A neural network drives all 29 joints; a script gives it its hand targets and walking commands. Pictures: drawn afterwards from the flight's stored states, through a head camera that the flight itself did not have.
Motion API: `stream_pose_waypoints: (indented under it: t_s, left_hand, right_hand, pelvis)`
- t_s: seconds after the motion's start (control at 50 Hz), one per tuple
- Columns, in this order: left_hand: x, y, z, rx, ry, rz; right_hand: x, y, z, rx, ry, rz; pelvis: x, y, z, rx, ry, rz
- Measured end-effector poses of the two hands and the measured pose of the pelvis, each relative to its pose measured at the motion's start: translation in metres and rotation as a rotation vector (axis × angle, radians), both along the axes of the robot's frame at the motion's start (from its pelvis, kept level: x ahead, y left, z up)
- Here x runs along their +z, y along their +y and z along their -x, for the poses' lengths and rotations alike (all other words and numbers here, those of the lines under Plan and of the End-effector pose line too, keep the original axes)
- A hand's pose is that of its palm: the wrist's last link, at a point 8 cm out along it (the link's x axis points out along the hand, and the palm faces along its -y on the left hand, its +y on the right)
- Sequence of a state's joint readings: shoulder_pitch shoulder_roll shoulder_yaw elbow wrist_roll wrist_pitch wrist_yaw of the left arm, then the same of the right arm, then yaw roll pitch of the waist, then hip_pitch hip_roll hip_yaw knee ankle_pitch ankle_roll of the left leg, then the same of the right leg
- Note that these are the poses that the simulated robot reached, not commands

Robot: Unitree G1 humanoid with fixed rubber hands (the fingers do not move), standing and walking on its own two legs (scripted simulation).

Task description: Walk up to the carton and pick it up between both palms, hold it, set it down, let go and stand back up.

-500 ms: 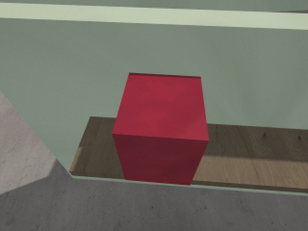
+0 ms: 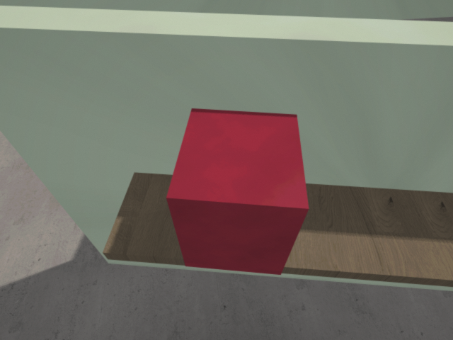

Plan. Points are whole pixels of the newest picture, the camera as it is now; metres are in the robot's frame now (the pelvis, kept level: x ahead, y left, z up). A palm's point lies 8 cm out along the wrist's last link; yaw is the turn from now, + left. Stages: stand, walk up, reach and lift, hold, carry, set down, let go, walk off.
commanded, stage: stand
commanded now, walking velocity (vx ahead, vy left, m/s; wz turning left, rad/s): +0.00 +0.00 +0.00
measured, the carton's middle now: (237, 194) +0.37 +0.00 +0.03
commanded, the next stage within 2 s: none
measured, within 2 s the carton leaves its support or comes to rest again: neither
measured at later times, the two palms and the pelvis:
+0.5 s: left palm out of the picture +0.06 +0.29 -0.12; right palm out of the picture +0.07 -0.29 -0.13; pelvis +0.00 +0.00 +0.00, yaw +0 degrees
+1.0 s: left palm out of the picture +0.06 +0.29 -0.12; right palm out of the picture +0.07 -0.29 -0.12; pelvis +0.00 +0.00 +0.00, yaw +0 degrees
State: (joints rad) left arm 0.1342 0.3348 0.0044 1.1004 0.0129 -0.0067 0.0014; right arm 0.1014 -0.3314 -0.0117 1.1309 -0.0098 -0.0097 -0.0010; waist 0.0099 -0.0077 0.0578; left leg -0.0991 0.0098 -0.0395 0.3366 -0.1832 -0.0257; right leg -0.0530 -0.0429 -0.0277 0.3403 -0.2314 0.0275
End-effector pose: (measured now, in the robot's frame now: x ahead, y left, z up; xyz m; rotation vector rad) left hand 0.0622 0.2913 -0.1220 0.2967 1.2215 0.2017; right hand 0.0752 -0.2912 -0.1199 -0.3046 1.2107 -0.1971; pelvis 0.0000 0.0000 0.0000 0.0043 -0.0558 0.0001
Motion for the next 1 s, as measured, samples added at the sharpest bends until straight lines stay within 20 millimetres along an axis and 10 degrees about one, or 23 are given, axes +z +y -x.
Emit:
stream_pose_waypoints:
  t_s: [1.0]
  left_hand:
    - [0.001, 0.0032, -0.001, -0.006, 0.001, -0.01]
  right_hand:
    - [-0.0003, 0.0, 0.0052, -0.012, 0.002, -0.004]
  pelvis:
    - [0.0, 0.0003, -0.0003, -0.004, 0.001, 0.0]
